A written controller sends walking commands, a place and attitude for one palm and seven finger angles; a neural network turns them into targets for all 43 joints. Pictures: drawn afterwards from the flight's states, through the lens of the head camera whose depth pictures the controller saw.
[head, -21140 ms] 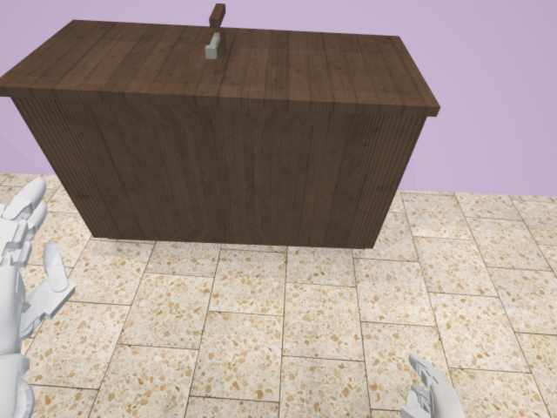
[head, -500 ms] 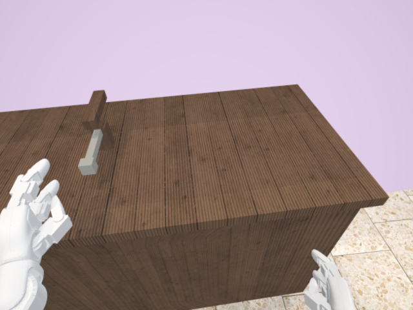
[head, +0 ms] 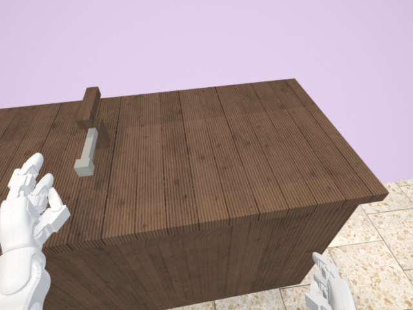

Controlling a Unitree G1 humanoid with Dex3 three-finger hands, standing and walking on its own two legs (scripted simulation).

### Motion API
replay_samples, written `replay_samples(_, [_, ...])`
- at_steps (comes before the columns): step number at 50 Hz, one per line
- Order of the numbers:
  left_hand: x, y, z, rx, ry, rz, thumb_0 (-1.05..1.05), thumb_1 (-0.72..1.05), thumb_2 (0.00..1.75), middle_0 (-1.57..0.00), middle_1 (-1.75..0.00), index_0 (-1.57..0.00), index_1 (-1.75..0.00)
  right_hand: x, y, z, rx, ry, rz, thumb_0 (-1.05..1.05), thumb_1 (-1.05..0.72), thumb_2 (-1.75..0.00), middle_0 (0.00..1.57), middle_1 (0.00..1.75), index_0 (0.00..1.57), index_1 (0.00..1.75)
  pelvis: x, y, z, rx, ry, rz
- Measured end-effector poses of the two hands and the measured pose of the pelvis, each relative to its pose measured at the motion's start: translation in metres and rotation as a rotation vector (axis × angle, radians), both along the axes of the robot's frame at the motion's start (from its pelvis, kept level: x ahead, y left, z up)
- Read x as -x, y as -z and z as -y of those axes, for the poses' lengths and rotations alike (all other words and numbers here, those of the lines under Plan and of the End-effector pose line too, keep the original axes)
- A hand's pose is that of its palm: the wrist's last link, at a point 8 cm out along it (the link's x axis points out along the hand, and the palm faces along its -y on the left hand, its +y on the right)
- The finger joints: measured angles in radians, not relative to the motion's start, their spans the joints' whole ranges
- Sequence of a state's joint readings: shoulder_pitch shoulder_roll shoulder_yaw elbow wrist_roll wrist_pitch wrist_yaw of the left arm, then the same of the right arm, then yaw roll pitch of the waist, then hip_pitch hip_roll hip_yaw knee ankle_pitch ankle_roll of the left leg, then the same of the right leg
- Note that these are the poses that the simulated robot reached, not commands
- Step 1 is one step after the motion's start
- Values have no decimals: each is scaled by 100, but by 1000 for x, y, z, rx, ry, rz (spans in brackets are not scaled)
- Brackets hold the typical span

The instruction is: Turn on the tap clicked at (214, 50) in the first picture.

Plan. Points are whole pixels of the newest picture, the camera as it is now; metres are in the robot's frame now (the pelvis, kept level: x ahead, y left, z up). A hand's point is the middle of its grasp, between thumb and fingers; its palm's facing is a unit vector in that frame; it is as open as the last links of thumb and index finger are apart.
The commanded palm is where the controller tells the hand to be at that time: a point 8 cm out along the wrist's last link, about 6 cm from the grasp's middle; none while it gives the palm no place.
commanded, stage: reach beside the lever's end, fingers flat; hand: left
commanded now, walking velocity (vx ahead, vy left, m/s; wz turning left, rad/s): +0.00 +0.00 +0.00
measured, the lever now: (84, 167) +0.35 +0.30 +0.09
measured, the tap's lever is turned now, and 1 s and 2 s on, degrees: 0 0 1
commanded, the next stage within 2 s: push the lever round in 1.36 s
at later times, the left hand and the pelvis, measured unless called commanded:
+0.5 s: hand (65, 193) +0.27 +0.29 +0.11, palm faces +0.49 -0.87 -0.10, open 7.7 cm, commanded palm +0.23 +0.33 +0.11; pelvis -0.01 +0.01 +0.00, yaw +0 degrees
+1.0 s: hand (68, 175) +0.32 +0.32 +0.10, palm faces +0.50 -0.86 -0.11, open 7.8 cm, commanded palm +0.28 +0.36 +0.09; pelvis -0.01 +0.01 +0.00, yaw -1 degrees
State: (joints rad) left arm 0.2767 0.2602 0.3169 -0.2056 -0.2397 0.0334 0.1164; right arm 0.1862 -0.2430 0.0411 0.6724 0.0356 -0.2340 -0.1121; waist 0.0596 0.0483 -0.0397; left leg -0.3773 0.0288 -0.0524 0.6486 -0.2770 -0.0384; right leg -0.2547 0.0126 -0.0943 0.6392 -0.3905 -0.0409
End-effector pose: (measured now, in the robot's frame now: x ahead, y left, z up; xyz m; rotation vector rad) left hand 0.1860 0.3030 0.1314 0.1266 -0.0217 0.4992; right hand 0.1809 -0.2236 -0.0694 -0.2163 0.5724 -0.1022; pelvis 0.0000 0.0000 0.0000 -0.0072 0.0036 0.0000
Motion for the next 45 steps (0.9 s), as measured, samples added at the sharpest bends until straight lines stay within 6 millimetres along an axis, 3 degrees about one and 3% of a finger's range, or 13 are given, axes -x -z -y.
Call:
replay_samples(13, [-22,7,-10,16,0,-6,2,90,90,-18,-23,-18,-24,5,1,-8,-6,4,-26,1,-90,-90,20,30,20,30,4,-1,-5,2,7,-8])
replay_samples(21, [-30,9,-20,8,-16,6,2,90,90,-17,-21,-18,-21,14,6,-3,9,15,-59,1,-90,-90,20,30,20,30,7,0,-7,6,4,-12])
replay_samples(45, [-84,26,-48,28,-22,-32,2,90,90,-15,-16,-16,-16,50,23,15,40,94,-196,1,-91,-90,20,30,20,30,8,3,-10,12,15,-62])
